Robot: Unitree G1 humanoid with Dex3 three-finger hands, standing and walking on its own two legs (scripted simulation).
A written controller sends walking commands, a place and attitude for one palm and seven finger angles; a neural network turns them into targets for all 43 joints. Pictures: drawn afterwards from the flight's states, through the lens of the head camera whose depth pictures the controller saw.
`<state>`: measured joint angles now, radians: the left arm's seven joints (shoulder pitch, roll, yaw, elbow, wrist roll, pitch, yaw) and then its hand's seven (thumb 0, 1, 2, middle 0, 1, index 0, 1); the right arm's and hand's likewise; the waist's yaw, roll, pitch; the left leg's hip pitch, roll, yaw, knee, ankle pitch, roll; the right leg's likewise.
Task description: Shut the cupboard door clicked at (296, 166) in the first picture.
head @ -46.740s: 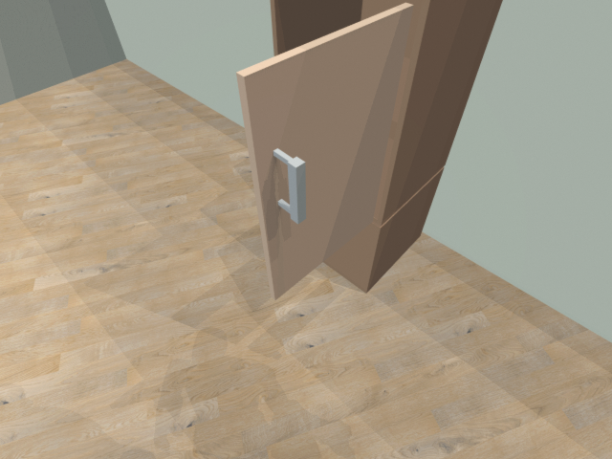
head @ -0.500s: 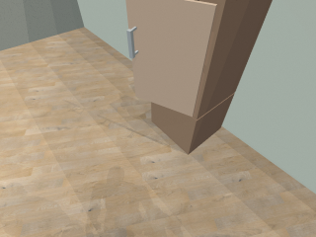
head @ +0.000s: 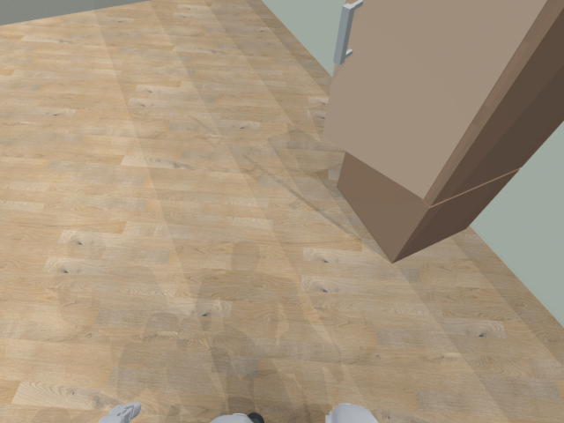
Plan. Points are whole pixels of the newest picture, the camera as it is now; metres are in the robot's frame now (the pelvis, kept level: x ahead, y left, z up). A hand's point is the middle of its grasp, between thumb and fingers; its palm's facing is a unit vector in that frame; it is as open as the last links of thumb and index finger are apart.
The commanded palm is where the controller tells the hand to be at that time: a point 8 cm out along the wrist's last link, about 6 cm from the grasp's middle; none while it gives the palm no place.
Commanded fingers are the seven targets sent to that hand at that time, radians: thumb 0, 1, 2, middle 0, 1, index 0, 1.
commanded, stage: walk to a spot facing it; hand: left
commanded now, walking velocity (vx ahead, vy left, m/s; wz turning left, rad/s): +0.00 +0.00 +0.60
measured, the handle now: (348, 32) +0.94 -0.13 +0.04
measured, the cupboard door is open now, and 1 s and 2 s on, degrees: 22 22 22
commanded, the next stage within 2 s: turn to face it in 1.48 s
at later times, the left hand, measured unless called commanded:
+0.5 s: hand out of the picture -0.02 +0.18 -0.17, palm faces +0.36 -0.90 -0.26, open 7.4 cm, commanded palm none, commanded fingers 0.00 0.90 0.90 -0.20 -0.30 -0.20 -0.30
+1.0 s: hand out of the picture +0.03 +0.20 -0.15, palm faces +0.64 -0.72 -0.27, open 7.4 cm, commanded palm none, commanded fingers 0.00 0.90 0.90 -0.20 -0.30 -0.20 -0.30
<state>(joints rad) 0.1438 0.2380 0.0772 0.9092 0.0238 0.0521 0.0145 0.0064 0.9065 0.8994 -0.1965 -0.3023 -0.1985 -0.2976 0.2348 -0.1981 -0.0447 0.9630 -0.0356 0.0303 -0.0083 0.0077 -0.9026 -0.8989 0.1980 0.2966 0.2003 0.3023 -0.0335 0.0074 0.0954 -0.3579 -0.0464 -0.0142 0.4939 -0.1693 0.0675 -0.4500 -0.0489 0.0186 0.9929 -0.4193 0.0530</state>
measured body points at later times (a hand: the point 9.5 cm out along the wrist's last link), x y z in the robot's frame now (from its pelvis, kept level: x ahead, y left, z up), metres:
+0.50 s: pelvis +0.01 -0.03 -0.01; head +0.07 -0.01 +0.44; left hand -0.04 +0.23 -0.15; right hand +0.19 -0.25 -0.15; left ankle -0.03 +0.08 -0.72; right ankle +0.00 -0.18 -0.74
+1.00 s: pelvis +0.09 -0.01 +0.00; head +0.12 -0.01 +0.44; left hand -0.01 +0.24 -0.13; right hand +0.28 -0.19 -0.16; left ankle -0.01 +0.07 -0.66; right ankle +0.18 -0.11 -0.74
